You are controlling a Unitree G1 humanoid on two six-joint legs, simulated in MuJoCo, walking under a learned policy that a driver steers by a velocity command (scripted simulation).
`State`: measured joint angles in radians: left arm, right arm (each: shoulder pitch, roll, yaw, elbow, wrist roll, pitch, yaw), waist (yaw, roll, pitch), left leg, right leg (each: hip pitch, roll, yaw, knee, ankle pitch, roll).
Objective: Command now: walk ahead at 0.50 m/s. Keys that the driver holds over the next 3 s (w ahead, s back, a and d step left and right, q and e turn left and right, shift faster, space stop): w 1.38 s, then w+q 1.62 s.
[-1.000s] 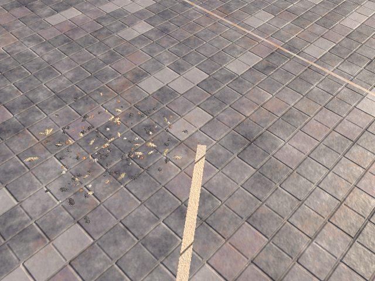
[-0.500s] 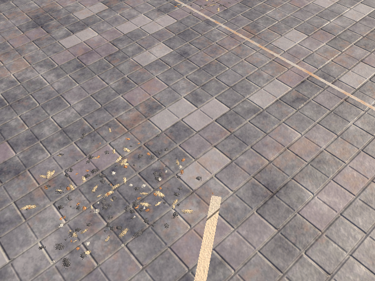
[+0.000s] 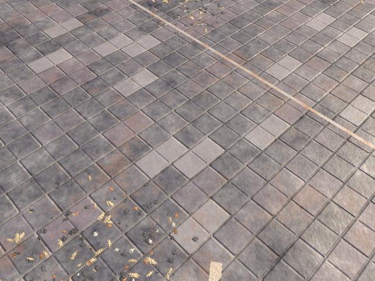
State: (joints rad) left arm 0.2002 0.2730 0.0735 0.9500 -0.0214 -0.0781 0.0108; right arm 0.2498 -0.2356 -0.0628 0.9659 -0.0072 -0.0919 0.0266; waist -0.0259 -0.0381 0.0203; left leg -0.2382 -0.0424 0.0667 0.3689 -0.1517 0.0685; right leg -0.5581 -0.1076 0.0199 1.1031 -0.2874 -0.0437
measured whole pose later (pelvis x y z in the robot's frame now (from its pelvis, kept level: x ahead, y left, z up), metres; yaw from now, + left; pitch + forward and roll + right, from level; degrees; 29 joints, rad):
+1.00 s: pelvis +0.58 -0.01 -0.01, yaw +0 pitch +2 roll -1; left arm 0.31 0.26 0.06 1.01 -0.03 -0.09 0.00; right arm 0.10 -0.25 -0.06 0.90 0.01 -0.09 0.03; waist 0.02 -0.02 0.04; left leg -0.41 -0.01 0.06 0.53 -0.15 0.06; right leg -0.31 -0.02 0.03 1.14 -0.44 -0.04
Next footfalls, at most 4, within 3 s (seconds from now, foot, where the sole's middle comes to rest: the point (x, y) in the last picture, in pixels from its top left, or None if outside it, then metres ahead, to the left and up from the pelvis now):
0.34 right None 0.38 -0.16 -0.78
0.90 left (163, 226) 0.70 0.08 -0.78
1.44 right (220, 161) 1.01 -0.16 -0.78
1.98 left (158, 118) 1.27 0.12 -0.78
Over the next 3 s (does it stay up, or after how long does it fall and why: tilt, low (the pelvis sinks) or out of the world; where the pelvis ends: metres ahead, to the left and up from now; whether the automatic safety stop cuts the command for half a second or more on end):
stays up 1.62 0.27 -0.03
